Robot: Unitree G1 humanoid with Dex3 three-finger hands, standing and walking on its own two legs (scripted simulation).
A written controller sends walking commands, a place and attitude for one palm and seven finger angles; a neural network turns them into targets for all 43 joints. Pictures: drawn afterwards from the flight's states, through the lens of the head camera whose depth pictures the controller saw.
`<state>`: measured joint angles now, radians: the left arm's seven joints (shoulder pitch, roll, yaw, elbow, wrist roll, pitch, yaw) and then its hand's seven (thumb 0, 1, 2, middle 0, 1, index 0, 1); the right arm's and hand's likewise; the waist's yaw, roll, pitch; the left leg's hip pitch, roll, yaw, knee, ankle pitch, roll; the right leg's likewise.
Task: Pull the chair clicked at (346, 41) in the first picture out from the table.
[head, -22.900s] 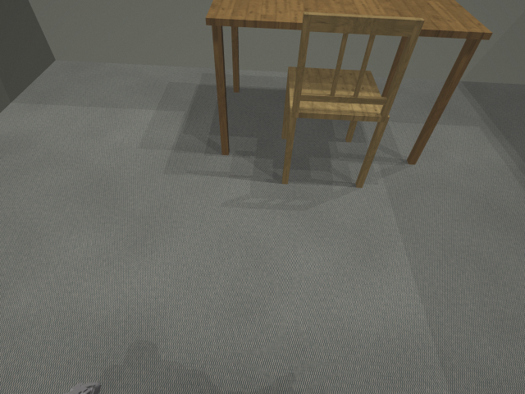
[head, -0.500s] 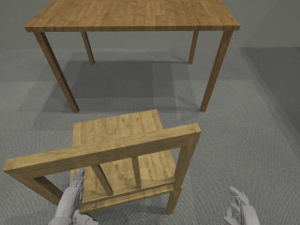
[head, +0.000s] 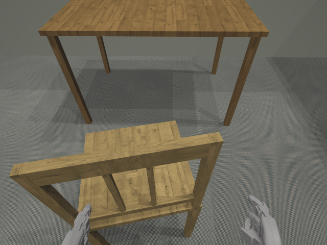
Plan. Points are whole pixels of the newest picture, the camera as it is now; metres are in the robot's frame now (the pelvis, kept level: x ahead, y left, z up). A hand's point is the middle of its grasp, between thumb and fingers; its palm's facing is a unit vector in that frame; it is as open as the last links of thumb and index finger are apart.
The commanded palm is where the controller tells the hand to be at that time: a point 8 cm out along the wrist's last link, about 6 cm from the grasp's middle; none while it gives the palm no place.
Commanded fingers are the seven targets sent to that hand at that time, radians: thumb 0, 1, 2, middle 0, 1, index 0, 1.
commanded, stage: draw the hand back to the body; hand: left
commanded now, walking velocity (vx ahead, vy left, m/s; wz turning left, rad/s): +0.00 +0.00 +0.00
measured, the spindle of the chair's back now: (115, 193) +0.27 +0.15 -0.05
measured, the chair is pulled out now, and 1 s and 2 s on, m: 0.63 0.62 0.61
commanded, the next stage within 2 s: step back with the hand held close in 1.64 s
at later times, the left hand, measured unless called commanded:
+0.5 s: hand (79, 243) +0.14 +0.17 +0.06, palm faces -0.05 -1.00 -0.08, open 17.4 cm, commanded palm +0.10 +0.24 +0.09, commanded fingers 0.00 -0.44 0.25 -0.01 -0.02 -0.01 -0.02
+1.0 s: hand (53, 228) +0.15 +0.21 +0.08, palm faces +0.10 -0.88 -0.46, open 11.3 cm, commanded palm +0.15 +0.28 +0.19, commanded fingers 0.00 0.47 0.69 -0.14 -0.21 -0.14 -0.21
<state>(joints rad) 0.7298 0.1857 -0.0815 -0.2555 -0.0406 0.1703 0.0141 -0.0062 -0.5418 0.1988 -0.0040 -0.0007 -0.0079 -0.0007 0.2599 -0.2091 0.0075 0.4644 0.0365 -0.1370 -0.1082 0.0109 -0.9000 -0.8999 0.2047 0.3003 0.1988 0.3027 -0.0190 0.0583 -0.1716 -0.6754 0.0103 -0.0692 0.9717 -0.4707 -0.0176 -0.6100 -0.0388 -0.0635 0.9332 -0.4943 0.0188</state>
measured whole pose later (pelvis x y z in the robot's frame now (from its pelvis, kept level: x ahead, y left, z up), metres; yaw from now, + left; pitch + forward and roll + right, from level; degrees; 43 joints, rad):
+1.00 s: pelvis +0.02 -0.01 +0.04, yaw -1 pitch -1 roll -1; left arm 0.71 0.42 0.06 -0.38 -0.05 0.19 0.10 0.00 0.12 0.52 -0.10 -0.14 -0.43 -0.27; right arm 0.19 -0.21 0.08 0.63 0.03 -0.23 -0.15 0.01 -0.90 -0.90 0.20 0.30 0.20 0.30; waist 0.05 0.06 0.01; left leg -0.24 0.02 -0.05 0.63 -0.36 -0.03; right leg -0.19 -0.03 -0.05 0.59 -0.38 0.01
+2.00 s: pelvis +0.00 -0.01 +0.05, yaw -2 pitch -1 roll +0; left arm 0.58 0.40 0.39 -0.45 -0.05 -0.14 0.11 0.02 0.88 0.89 -0.21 -0.30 -0.22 -0.30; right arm 0.19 -0.27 -0.03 0.62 0.03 -0.05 -0.10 0.01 -0.90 -0.90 0.20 0.30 0.20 0.30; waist -0.01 0.05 0.04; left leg -0.23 0.03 -0.02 0.48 -0.24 -0.03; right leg -0.20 -0.02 -0.03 0.47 -0.26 0.01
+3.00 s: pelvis -0.07 +0.02 +0.05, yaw -1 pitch +3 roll -2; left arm 0.56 0.48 0.48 -0.55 -0.06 -0.24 0.15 0.02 0.88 0.90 -0.21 -0.30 -0.22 -0.30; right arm 0.17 -0.17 0.00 0.65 -0.01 -0.17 -0.09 0.01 -0.90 -0.90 0.20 0.30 0.20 0.30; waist 0.00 -0.02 0.03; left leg -0.45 0.02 -0.03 0.55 -0.16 0.01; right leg -0.33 -0.01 -0.02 0.63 -0.36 0.00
